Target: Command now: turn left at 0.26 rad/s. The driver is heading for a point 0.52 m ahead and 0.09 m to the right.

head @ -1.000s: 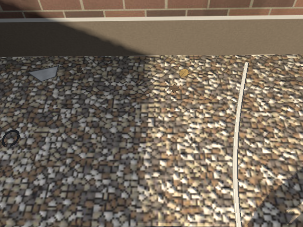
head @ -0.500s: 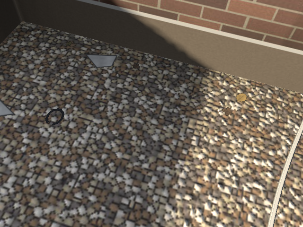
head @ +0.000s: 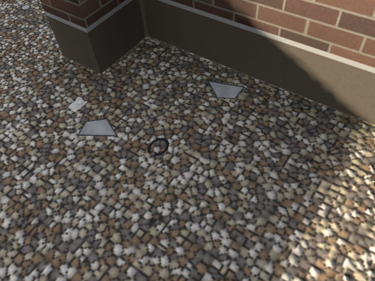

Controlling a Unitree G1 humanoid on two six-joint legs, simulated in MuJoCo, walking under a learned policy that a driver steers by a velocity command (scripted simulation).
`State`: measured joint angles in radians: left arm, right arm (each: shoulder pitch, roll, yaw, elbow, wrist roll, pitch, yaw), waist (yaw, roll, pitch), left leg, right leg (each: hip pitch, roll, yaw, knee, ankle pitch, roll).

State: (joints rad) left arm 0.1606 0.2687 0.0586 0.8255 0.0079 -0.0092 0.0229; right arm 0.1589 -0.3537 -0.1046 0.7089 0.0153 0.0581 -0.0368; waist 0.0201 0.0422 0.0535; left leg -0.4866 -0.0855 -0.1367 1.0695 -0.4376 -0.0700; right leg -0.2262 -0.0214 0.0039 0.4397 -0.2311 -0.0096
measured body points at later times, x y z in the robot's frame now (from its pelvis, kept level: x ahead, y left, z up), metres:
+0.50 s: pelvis +0.03 +0.02 +0.00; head +0.03 +0.02 +0.45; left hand +0.13 +0.31 -0.12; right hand +0.12 -0.25 -0.12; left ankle -0.01 +0.15 -0.74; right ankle +0.02 -0.10 -0.71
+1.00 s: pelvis +0.23 -0.01 -0.01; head +0.26 -0.02 +0.44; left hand +0.17 +0.26 -0.13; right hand +0.47 -0.22 -0.09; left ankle +0.42 +0.14 -0.70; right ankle +0.08 -0.10 -0.74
